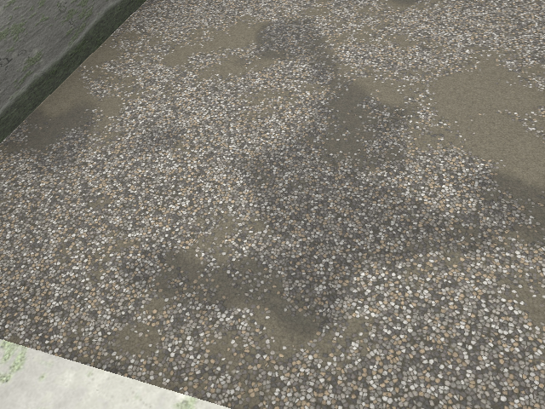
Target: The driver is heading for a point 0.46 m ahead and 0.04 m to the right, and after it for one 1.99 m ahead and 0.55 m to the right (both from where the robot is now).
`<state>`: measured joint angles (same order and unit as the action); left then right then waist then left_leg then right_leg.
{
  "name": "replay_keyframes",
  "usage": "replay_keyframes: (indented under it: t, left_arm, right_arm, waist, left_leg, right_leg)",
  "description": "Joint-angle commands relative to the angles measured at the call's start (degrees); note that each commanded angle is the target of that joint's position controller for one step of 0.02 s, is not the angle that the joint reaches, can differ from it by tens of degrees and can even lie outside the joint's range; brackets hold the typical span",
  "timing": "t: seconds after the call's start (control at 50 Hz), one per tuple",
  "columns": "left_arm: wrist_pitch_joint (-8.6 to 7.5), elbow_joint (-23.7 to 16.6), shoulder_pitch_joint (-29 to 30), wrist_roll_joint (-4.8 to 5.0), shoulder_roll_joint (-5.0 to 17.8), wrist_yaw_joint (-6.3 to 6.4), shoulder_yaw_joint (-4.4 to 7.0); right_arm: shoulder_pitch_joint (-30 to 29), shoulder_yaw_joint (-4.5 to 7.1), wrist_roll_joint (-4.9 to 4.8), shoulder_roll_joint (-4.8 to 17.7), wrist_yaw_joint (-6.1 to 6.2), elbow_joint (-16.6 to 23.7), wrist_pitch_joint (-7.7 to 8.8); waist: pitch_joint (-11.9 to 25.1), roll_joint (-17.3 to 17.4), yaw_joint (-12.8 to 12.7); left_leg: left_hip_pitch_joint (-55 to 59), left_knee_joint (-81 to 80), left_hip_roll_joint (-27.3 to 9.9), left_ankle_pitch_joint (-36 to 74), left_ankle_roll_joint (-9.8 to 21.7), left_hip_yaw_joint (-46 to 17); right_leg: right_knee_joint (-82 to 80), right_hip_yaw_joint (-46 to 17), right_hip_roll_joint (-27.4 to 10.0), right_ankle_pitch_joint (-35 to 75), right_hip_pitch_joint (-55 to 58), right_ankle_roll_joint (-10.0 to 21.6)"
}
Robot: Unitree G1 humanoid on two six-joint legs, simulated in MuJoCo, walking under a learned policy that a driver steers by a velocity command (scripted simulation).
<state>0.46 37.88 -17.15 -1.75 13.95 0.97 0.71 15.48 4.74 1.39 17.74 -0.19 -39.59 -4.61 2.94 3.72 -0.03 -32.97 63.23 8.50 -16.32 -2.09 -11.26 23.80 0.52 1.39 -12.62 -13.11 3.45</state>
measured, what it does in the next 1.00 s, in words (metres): walks ahead: left foot, then right foot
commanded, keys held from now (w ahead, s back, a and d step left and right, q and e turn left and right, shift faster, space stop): w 1.00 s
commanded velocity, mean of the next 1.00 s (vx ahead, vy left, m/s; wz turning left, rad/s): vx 0.45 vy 0.00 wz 0.06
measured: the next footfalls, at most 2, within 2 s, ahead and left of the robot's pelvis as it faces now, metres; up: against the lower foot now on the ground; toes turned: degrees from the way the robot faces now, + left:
left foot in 0.28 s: +0.10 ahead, +0.10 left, +0.00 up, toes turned +1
right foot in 0.74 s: +0.29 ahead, -0.06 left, +0.00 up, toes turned +4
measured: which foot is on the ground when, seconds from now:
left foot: up 0.00-0.26, down 0.28-0.74, up 0.76-1.00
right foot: down 0.00-0.30, up 0.32-0.72, down 0.74-1.00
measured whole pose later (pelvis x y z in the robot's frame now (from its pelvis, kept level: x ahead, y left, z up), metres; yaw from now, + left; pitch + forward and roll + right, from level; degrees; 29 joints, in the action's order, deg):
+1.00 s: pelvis +0.21 +0.01 -0.01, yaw +3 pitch +0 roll +0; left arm -0.9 39.6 -18.0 0.6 10.3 -0.8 -1.7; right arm 8.5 1.9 0.6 15.3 3.3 -38.8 -3.4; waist 0.8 2.0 -1.0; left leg -33.9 59.6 3.6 -14.2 -3.2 -11.5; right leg 30.5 1.5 3.0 -12.5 -18.1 4.3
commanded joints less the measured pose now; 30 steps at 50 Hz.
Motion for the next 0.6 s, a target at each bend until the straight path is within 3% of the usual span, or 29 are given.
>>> replay_keyframes:
  t: [0.02,0.1,0.2,0.24,0.26,0.28,0.3,0.32,0.34,0.38,0.4,0.42,0.46,0.5,0.54,0.6]
  left_arm:
    - [-1.27,-3.57,-0.3,0.36,8.21,0.1,2.33]
    - [-1.59,-2.55,-3.55,0.72,8.58,-0.26,3.01]
    - [-1.21,-2.01,-4.41,0.76,8.89,-0.67,3.54]
    - [-1.13,-1.8,-4.08,1.26,9.19,-0.42,3.58]
    - [-1.01,-1.74,-3.31,1.76,8.93,-0.16,3.46]
    - [-1.23,-1.92,-2.6,1.95,7.56,0.18,3.07]
    - [-1.72,-3.79,-1.6,2.35,3.46,-0.02,1.88]
    - [-1.55,-6.74,0.25,1.85,3.86,-0.01,1.87]
    - [-1.04,-6.25,2.94,0.58,8.23,0.5,3.14]
    - [-1.03,-5.34,2.11,0.35,6.08,0.09,2.48]
    - [-0.74,-4.96,1.05,-0.01,6.0,-0.29,2.44]
    - [-0.19,-3.97,-0.18,0.35,5.03,-0.38,2.3]
    - [0.6,-3.1,-0.43,0.58,5.12,-0.32,2.45]
    - [1.26,-3.4,1.67,0.53,4.41,-0.36,2.18]
    - [1.42,-3.8,5.02,0.42,3.41,-0.48,1.71]
    - [0.94,-4.31,9.39,0.17,2.38,-1.02,1.34]
  right_arm:
    - [-3.94,0.11,-0.12,2.67,-0.15,3.81,0.67]
    - [-7.3,-1.02,-0.08,1.05,-0.29,3.89,1.31]
    - [-11.75,-2.72,-0.54,-0.35,-0.42,5.36,2.86]
    - [-8.43,-3.08,-0.81,-0.76,-0.14,4.73,3.86]
    - [-3.44,-3.19,-0.41,-1.2,0.16,3.05,4.51]
    - [2.39,-2.7,0.14,0.11,0.6,1.05,5.16]
    - [9.87,-1.82,1.24,4.22,1.11,0.5,5.78]
    - [10.39,0.16,-0.37,10.52,1.22,-0.25,5.1]
    - [9.43,-0.63,-1.31,6.66,1.0,0.15,4.95]
    - [5.35,-2.23,-0.59,1.95,0.9,0.69,5.31]
    - [4.01,-2.58,-0.93,1.14,1.08,0.61,5.67]
    - [3.6,-2.68,-1.04,0.97,1.07,0.41,5.75]
    - [4.58,-2.94,-1.06,0.41,0.82,-0.2,6.18]
    - [5.93,-2.7,-1.77,1.63,0.67,-1.03,6.71]
    - [7.12,-2.51,-1.71,2.57,0.8,-1.47,6.86]
    - [11.25,-1.82,-1.17,4.02,1.48,-3.15,5.99]
  waist:
    - [-3.59,-10.71,-0.93]
    - [-3.6,-12.12,-2.61]
    - [-4.07,-12.0,-3.69]
    - [-3.33,-10.97,-1.69]
    - [-2.59,-9.35,1.04]
    - [-0.75,-6.63,3.69]
    - [4.61,3.92,7.01]
    - [1.32,13.58,6.28]
    - [-2.48,3.99,6.77]
    - [-2.13,-0.13,3.11]
    - [-2.36,1.22,1.42]
    - [-3.47,2.98,0.49]
    - [-3.27,2.53,-0.4]
    - [-3.23,2.12,-1.01]
    - [-4.03,2.08,-0.41]
    - [-5.29,0.38,2.02]
  left_leg:
    - [-10.42,-3.26,-0.55,1.36,-1.42,0.71]
    - [-6.15,-14.92,-2.86,1.32,-1.12,3.93]
    - [6.01,-25.45,-5.55,-2.99,2.67,12.97]
    - [13.78,-30.55,-5.29,-0.26,5.15,14.17]
    - [21.79,-35.88,-4.75,2.95,6.33,14.22]
    - [31.66,-37.49,-5.75,3.24,6.99,10.72]
    - [42.4,-43.11,-19.18,-6.43,9.32,-6.7]
    - [42.08,-47.83,-27.88,-8.07,15.01,-23.89]
    - [40.09,-46.15,-27.14,-5.72,16.72,-21.65]
    - [34.99,-44.71,-22.99,3.81,15.28,-12.32]
    - [31.78,-45.99,-21.17,5.43,14.42,-9.02]
    - [28.09,-45.56,-19.6,15.61,13.49,-5.44]
    - [24.36,-44.84,-18.4,26.73,13.34,-2.12]
    - [21.52,-44.2,-17.05,30.81,12.69,0.66]
    - [19.9,-43.66,-16.53,30.1,12.16,1.89]
    - [21.91,-41.95,-17.33,31.99,12.19,0.29]
  right_leg:
    - [-10.38,-15.23,-11.93,-9.61,7.7,5.67]
    - [-8.98,-13.44,-12.38,-5.64,7.99,6.71]
    - [-7.66,-13.22,-13.27,-2.43,0.7,8.9]
    - [-6.08,-13.58,-13.9,1.02,-1.98,8.8]
    - [-3.07,-12.26,-13.06,2.75,-5.22,7.66]
    - [3.46,-9.27,-10.4,2.89,-10.49,5.45]
    - [21.11,-2.91,-5.09,-6.99,-18.17,2.52]
    - [30.95,0.51,2.44,-19.15,-33.23,0.39]
    - [37.13,-5.09,0.41,-17.78,-36.77,-0.05]
    - [40.12,-7.48,-0.94,-12.19,-34.15,-1.71]
    - [39.27,-6.65,-1.8,-9.76,-31.89,-2.64]
    - [39.09,-5.61,-1.73,-6.95,-28.93,-3.2]
    - [38.5,-4.85,-0.89,-3.09,-26.18,-3.89]
    - [35.45,-3.41,-1.07,1.49,-23.79,-3.6]
    - [31.77,-1.59,-1.65,5.79,-22.35,-2.51]
    - [26.81,0.76,-1.57,1.61,-21.79,-1.57]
